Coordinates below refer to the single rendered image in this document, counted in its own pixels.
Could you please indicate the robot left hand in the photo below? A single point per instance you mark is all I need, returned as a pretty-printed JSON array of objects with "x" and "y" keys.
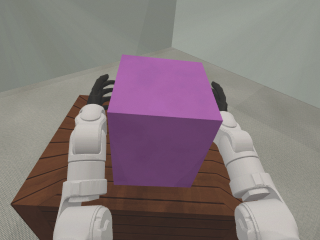
[{"x": 97, "y": 91}]

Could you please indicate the right robot upper arm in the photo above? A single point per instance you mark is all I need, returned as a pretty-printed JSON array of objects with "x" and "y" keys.
[{"x": 267, "y": 219}]

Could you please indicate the left robot upper arm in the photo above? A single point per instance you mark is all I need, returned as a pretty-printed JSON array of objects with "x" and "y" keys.
[{"x": 92, "y": 222}]

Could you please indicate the right robot forearm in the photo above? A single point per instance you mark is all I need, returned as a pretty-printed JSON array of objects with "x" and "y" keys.
[{"x": 248, "y": 180}]

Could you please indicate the pedestal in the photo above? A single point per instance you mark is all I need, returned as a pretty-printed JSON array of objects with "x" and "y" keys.
[{"x": 204, "y": 211}]

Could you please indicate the robot right hand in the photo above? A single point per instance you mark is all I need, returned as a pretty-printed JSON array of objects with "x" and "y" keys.
[{"x": 219, "y": 96}]

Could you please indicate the carton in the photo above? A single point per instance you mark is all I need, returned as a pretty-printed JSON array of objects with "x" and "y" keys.
[{"x": 162, "y": 120}]

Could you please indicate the left robot forearm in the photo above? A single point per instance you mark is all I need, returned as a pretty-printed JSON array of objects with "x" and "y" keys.
[{"x": 86, "y": 159}]

